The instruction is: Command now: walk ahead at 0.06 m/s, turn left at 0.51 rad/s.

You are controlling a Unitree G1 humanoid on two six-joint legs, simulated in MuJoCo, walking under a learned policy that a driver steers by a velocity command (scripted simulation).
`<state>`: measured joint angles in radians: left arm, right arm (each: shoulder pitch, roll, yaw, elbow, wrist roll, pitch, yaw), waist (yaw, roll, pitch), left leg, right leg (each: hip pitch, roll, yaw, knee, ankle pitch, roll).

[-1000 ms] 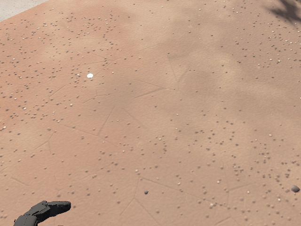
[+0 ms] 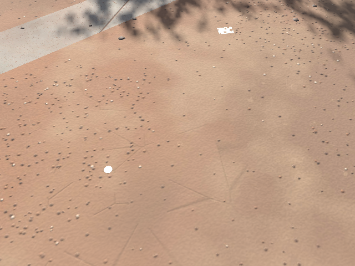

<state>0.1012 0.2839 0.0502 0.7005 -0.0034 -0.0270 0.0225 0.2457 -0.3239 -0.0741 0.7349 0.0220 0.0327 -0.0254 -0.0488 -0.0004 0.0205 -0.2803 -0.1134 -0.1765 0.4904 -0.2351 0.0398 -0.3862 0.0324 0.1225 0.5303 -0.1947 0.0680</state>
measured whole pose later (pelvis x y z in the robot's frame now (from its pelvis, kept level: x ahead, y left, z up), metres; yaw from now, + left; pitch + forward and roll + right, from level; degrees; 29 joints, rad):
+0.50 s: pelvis +0.02 +0.02 -0.01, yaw +18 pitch +1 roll -1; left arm 0.13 0.33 0.08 0.76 0.01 0.01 0.02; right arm 0.19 -0.31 -0.07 0.62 -0.01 0.06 0.01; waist 0.01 -0.03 0.06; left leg -0.31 -0.02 0.00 0.58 -0.30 0.04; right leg -0.40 -0.07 -0.03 0.87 -0.51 0.06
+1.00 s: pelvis +0.04 +0.01 +0.00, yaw +36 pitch +1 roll -1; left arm 0.16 0.29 0.08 0.74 0.01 -0.02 0.01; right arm 0.19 -0.34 -0.08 0.61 0.02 0.05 -0.02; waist -0.01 0.05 0.02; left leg -0.43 -0.11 -0.17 0.85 -0.44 0.00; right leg -0.24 0.04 0.04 0.46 -0.24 -0.02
